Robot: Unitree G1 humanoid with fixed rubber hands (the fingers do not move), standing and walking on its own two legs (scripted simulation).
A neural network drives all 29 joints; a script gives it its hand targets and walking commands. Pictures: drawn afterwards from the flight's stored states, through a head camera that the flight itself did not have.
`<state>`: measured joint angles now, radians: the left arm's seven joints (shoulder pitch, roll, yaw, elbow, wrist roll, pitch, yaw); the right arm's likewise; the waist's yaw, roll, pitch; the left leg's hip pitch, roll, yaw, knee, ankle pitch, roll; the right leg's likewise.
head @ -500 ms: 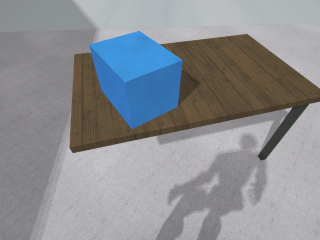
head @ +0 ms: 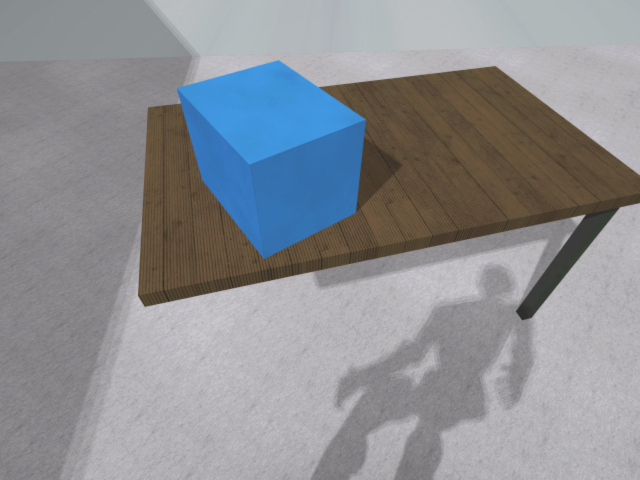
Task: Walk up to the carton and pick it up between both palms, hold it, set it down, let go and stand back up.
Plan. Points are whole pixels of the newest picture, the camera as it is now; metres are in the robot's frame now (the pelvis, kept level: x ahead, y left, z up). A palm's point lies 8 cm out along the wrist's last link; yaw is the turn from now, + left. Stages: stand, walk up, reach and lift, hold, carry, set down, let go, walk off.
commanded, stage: walk up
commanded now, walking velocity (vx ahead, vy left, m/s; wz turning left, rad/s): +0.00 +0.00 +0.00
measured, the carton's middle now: (271, 154) +0.77 +0.10 -0.01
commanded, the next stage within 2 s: none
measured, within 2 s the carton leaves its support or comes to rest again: neither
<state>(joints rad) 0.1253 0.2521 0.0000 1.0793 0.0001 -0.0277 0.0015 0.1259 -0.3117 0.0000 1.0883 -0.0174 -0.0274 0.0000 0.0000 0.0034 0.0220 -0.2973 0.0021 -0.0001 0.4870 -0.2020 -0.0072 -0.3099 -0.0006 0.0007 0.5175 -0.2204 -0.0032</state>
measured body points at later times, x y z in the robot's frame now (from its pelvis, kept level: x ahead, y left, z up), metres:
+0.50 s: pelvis +0.06 +0.06 +0.00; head +0.06 +0.10 +0.45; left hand +0.14 +0.34 -0.15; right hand +0.06 -0.26 -0.11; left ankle +0.05 +0.15 -0.74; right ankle +0.03 -0.10 -0.69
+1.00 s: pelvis +0.22 +0.02 -0.02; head +0.24 +0.04 +0.43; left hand +0.37 +0.30 -0.13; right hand +0.23 -0.29 -0.12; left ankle +0.06 +0.14 -0.69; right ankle +0.28 -0.07 -0.74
